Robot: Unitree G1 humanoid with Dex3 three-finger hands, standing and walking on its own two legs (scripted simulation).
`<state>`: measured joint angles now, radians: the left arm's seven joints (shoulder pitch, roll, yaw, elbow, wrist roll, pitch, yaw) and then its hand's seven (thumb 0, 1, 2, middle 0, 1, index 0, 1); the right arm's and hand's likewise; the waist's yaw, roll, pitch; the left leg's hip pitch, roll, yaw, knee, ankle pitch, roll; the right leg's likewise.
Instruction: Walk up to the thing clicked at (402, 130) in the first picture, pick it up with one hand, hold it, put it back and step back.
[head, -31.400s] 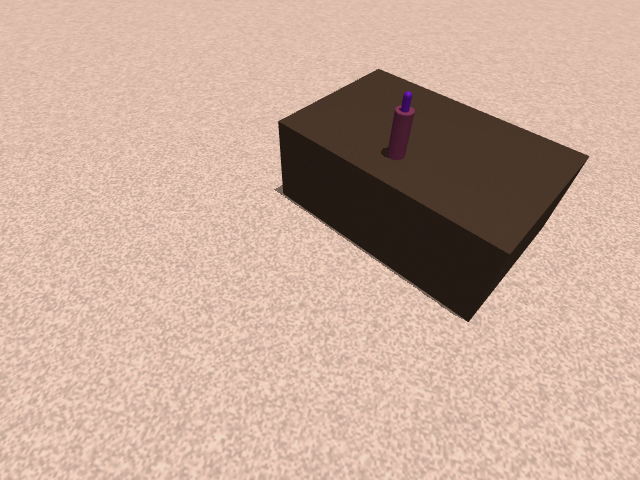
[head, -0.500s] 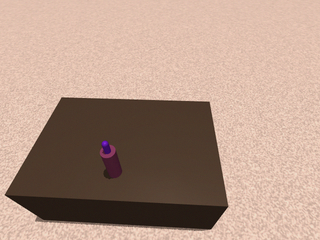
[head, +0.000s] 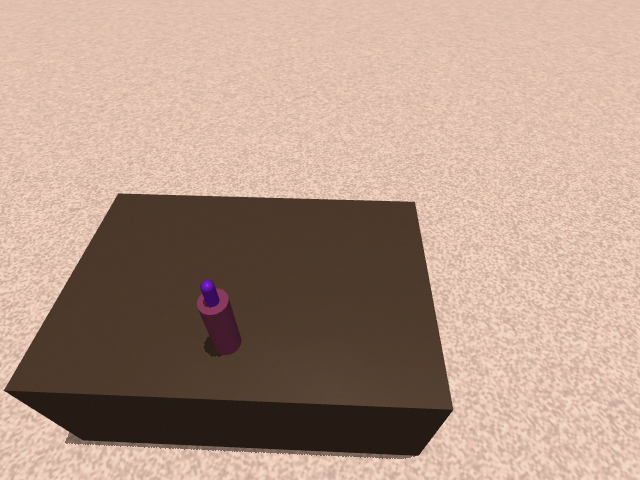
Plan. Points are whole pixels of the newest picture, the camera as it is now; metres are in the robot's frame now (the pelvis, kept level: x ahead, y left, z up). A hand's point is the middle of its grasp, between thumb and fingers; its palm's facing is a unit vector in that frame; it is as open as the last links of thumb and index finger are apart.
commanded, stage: stand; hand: left
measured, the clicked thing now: (218, 315) +0.50 +0.23 -0.27
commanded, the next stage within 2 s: step back in 0.50 s
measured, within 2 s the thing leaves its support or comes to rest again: neither
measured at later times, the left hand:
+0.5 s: hand out of the picture +0.07 +0.25 -0.15, palm faces -0.03 -0.94 -0.35, open 7.4 cm
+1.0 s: hand out of the picture +0.07 +0.32 -0.18, palm faces -0.03 -0.95 -0.33, open 7.4 cm
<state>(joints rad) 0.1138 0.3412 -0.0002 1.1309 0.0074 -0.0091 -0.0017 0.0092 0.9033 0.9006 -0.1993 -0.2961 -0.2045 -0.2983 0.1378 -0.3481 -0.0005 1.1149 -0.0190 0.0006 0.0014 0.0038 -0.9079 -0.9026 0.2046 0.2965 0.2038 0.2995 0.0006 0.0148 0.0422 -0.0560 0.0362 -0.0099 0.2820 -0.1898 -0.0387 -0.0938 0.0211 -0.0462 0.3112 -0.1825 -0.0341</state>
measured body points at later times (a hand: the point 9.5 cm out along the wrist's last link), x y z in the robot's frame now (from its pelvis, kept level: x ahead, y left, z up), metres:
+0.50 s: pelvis +0.00 +0.00 +0.00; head +0.01 -0.01 +0.45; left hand +0.07 +0.30 -0.13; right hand +0.06 -0.30 -0.14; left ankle -0.02 +0.14 -0.75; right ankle -0.01 -0.09 -0.75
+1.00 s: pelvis -0.08 +0.07 -0.01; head +0.00 +0.10 +0.43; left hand +0.07 +0.37 -0.15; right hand -0.02 -0.24 -0.12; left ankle -0.08 +0.16 -0.75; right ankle -0.10 -0.07 -0.67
